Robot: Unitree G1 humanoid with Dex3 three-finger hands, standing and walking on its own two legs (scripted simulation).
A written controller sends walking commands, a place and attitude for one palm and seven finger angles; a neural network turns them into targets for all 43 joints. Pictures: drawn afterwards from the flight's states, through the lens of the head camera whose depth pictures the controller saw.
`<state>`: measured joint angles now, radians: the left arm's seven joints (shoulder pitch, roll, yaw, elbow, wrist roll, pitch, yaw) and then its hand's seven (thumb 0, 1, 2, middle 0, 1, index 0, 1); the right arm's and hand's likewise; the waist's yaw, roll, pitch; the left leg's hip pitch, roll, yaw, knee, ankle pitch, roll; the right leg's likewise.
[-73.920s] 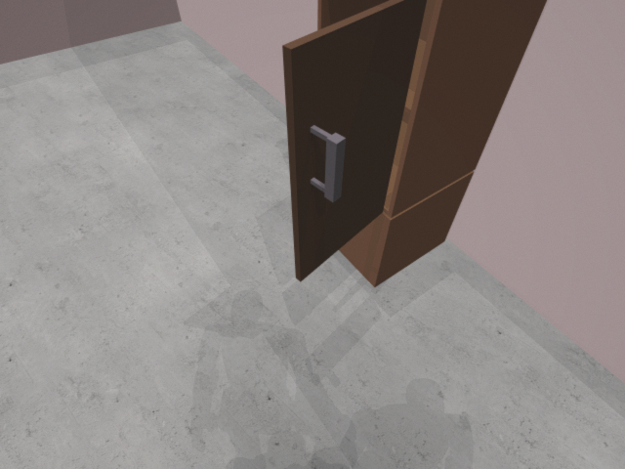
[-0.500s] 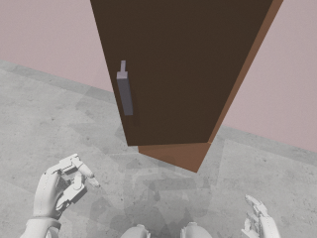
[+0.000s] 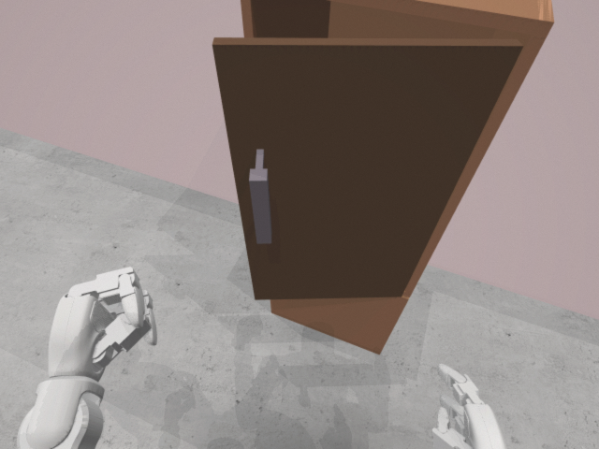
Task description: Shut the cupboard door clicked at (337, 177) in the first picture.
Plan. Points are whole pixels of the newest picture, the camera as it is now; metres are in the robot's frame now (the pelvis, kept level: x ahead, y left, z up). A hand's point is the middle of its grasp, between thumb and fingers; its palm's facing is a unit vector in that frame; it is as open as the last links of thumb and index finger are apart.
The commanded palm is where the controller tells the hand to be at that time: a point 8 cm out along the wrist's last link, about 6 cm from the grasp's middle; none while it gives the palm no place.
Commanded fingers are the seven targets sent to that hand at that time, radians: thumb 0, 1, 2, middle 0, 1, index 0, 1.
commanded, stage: raise the hand and make a fist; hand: left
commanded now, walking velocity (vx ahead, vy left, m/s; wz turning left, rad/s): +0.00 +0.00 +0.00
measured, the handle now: (262, 198) +0.45 +0.10 +0.08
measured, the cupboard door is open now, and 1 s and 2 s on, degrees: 24 24 24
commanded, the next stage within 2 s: bring the fist close to the handle in 0.34 s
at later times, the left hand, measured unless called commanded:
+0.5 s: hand (191, 348) +0.22 +0.15 +0.07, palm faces +0.07 -1.00 -0.04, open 3.1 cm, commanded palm +0.20 +0.21 +0.09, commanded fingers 0.00 0.90 0.90 -1.30 -1.50 -1.30 -1.50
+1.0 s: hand (235, 280) +0.30 +0.11 +0.09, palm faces +0.11 -0.99 -0.01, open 3.1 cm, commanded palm +0.27 +0.16 +0.09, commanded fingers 0.00 0.90 0.90 -1.30 -1.50 -1.30 -1.50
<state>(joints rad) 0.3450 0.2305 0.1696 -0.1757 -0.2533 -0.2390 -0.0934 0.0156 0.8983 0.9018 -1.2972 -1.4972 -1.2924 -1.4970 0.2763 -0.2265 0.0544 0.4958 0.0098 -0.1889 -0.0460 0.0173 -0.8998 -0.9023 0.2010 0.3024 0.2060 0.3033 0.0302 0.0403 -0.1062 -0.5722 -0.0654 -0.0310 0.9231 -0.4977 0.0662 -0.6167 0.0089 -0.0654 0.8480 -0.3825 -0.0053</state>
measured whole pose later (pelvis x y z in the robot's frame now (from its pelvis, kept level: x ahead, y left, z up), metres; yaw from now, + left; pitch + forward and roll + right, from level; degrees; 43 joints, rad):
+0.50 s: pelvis -0.01 -0.03 +0.00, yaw +0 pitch +8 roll -1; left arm 0.36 0.21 0.12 -0.09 -0.25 -0.19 -0.14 0.01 0.90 0.90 -1.30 -1.50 -1.30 -1.50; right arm 0.26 -0.25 0.04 0.51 0.02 -0.19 -0.05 0.02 -0.90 -0.90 0.20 0.30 0.20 0.30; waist 0.02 0.05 -0.10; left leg -0.56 -0.05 -0.04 0.90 -0.47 0.03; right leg -0.62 0.02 -0.07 0.85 -0.37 -0.04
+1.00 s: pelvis +0.00 -0.03 +0.00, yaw +0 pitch +9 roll +0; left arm 0.09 0.14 0.06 0.02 -0.17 -0.23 0.04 0.01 0.90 0.90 -1.30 -1.50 -1.30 -1.50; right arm 0.26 -0.24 0.03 0.54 0.00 -0.15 -0.03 0.02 -0.90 -0.90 0.20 0.30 0.20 0.30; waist 0.00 0.03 -0.09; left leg -0.55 -0.05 -0.02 0.87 -0.47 0.03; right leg -0.62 0.02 -0.06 0.85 -0.38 -0.05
